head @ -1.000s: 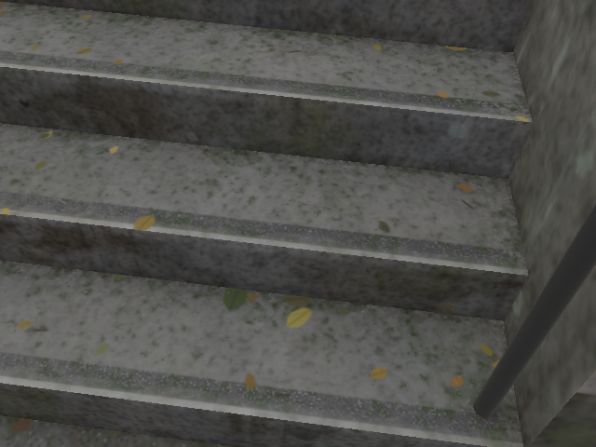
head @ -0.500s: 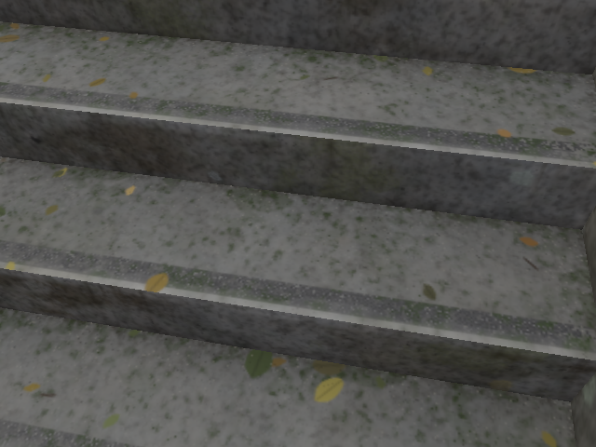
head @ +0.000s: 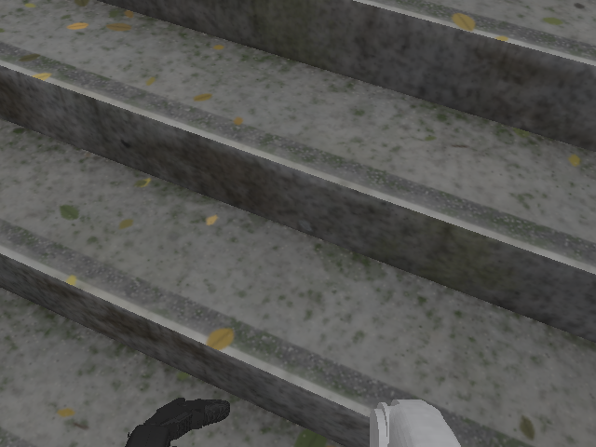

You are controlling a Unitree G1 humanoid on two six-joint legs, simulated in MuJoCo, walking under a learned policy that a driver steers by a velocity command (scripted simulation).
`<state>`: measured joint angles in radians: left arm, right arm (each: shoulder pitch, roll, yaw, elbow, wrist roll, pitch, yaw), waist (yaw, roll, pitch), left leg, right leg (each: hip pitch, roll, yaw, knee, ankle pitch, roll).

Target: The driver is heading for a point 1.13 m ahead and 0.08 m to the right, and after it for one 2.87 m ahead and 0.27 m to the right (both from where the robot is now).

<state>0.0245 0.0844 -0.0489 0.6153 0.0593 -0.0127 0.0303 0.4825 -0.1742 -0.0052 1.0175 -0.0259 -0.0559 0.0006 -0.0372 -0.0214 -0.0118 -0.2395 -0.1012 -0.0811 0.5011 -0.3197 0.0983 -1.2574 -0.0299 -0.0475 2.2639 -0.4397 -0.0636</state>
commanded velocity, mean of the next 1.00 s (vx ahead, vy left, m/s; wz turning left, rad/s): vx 0.50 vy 0.00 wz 0.08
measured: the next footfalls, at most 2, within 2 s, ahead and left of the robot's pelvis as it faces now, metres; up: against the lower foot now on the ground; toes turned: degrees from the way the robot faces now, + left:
right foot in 0.16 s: +0.24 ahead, -0.11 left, +0.17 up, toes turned +3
left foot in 0.76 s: +0.68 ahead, +0.17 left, +0.34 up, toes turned +13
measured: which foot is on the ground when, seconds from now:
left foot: down 0.00-0.18, up 0.20-0.74, down 0.76-1.00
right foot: up 0.00-0.14, down 0.16-0.78, up 0.80-1.00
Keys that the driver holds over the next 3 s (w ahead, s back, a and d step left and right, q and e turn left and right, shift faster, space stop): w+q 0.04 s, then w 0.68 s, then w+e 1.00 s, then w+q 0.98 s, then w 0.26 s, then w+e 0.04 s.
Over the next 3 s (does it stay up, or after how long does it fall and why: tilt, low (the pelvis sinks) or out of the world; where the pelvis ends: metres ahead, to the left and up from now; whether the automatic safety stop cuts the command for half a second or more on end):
stays up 1.76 -0.05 0.87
